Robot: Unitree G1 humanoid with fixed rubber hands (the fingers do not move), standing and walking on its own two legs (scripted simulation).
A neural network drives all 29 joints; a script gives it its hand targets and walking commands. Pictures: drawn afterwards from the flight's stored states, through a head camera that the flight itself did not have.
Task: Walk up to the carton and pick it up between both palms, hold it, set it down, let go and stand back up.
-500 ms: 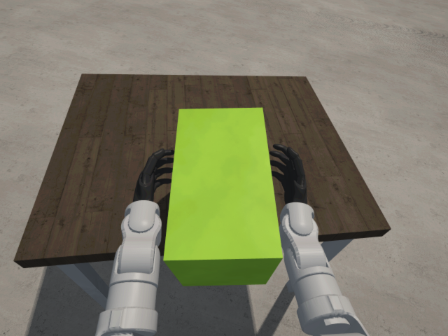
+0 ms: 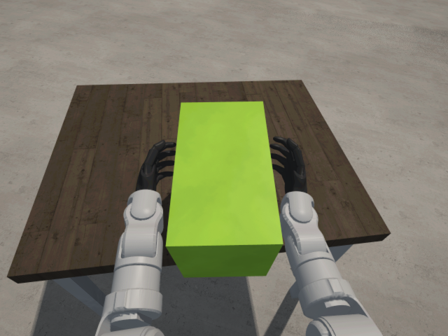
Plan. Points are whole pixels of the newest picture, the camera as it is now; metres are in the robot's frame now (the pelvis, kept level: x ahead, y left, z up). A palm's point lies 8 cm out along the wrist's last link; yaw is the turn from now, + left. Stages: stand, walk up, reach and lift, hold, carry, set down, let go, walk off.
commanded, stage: set down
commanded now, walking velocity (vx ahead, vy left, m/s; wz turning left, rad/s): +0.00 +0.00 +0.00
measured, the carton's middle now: (223, 189) +0.38 -0.01 +0.03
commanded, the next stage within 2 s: none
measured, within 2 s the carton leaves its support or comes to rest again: neither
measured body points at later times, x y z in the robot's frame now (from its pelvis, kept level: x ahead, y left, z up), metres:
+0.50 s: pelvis -0.01 +0.00 +0.00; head +0.00 +0.00 +0.45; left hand +0.40 +0.12 +0.08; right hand +0.39 -0.14 +0.09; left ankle -0.02 +0.12 -0.75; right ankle -0.04 -0.09 -0.75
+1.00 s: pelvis +0.00 +0.00 +0.00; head +0.05 +0.00 +0.45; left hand +0.42 +0.12 +0.06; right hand +0.41 -0.15 +0.07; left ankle -0.02 +0.12 -0.75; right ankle -0.04 -0.09 -0.75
